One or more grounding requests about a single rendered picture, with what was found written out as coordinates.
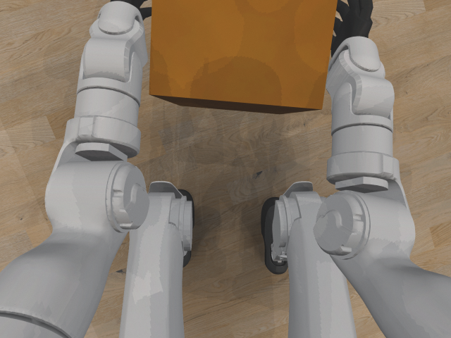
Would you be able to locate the left robot upper arm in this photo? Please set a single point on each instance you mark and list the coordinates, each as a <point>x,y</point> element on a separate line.
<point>54,289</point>

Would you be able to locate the left robot hand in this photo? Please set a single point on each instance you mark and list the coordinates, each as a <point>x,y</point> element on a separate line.
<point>145,12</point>

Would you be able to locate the right robot upper arm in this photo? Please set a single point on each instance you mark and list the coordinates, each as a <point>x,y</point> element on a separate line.
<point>370,239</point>

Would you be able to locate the carton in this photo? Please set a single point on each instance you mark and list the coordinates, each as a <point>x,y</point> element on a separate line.
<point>264,56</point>

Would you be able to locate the robot left forearm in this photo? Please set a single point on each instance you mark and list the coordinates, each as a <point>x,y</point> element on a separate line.
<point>104,127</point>

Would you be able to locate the robot right forearm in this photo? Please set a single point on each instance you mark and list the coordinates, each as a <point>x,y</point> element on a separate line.
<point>362,122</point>

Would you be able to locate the robot right shin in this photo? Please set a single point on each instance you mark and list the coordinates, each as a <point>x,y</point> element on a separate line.
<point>277,252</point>

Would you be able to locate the left robot thigh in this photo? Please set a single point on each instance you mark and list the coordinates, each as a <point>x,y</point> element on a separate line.
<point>153,297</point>

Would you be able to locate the right robot hand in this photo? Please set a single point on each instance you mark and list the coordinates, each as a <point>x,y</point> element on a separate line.
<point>356,21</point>

